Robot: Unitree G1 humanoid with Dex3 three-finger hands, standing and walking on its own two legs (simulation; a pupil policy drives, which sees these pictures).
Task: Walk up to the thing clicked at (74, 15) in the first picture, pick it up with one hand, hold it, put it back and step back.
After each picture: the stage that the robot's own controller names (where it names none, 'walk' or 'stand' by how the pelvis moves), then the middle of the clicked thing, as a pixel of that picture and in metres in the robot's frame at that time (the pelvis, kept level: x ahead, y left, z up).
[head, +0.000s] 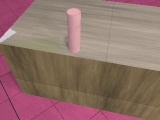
stand; (74, 32) +0.72 +0.05 -0.03
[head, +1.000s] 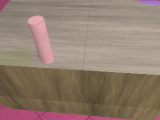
walk; (42, 42) +0.60 +0.22 -0.01
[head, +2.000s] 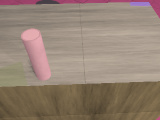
stand; (38, 57) +0.49 +0.20 +0.00
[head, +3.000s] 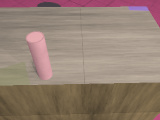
stand; (41, 58) +0.52 +0.19 -0.03
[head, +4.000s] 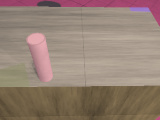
stand; (41, 60) +0.50 +0.19 -0.03
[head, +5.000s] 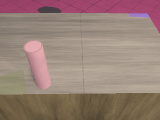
stand; (39, 67) +0.48 +0.19 -0.03
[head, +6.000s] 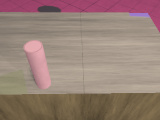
stand; (39, 67) +0.47 +0.20 -0.03
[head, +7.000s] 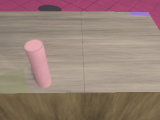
stand; (39, 66) +0.48 +0.19 -0.03
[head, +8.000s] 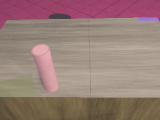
rise first; (46, 70) +0.47 +0.20 -0.03
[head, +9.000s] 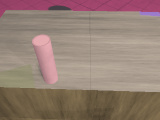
go down; (46, 61) +0.49 +0.18 -0.02
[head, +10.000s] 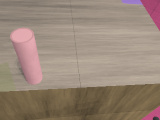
go down; (29, 60) +0.46 +0.18 +0.01
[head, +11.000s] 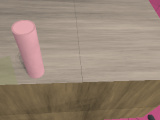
close in; (31, 53) +0.47 +0.18 +0.02
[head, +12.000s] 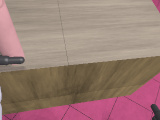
close; (5, 35) +0.49 +0.20 +0.06
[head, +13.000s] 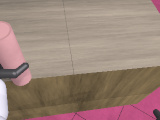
lift; (12, 59) +0.42 +0.20 +0.05
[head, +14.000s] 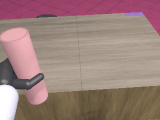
lift; (28, 70) +0.34 +0.17 +0.15
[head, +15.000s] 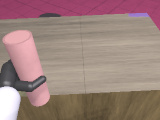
hold; (30, 72) +0.33 +0.16 +0.14
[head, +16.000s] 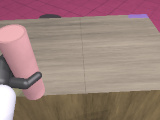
hold; (25, 68) +0.33 +0.17 +0.16
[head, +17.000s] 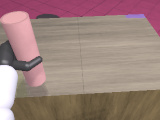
crouch; (27, 53) +0.39 +0.17 +0.16
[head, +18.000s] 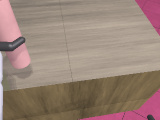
lower; (9, 35) +0.48 +0.19 +0.12
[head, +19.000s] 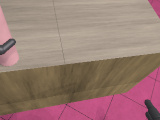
lower; out of the picture +0.50 +0.20 +0.06
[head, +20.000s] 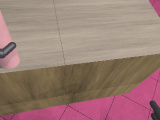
lower; out of the picture +0.49 +0.21 +0.06
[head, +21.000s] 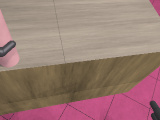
lower; out of the picture +0.49 +0.20 +0.06
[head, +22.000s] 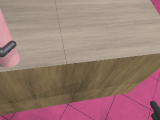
lower; out of the picture +0.49 +0.21 +0.06
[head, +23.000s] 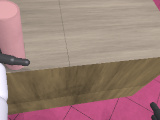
withdraw; (11, 41) +0.47 +0.18 +0.06
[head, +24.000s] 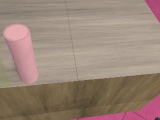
sink last; (24, 58) +0.44 +0.18 +0.03
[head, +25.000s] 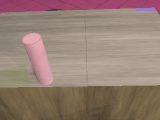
stand; (39, 61) +0.48 +0.21 +0.02
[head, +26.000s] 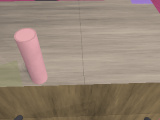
stand; (33, 59) +0.46 +0.20 +0.03
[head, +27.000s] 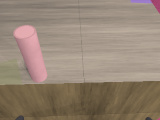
stand; (33, 57) +0.46 +0.20 +0.04
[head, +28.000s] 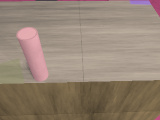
stand; (35, 57) +0.47 +0.20 +0.02
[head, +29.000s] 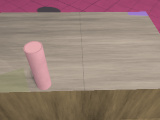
walk; (39, 68) +0.47 +0.20 -0.03
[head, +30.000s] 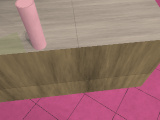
walk; (33, 26) +0.62 +0.22 -0.01
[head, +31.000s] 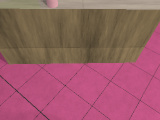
walk; out of the picture +0.95 +0.18 +0.00
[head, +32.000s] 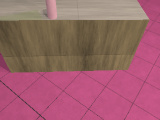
stand; (50, 1) +1.06 +0.23 -0.03
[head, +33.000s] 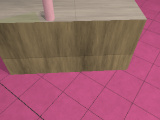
stand; (47, 3) +1.06 +0.24 -0.03
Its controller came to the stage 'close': yes
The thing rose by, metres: 0.20
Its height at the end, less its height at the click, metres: +0.00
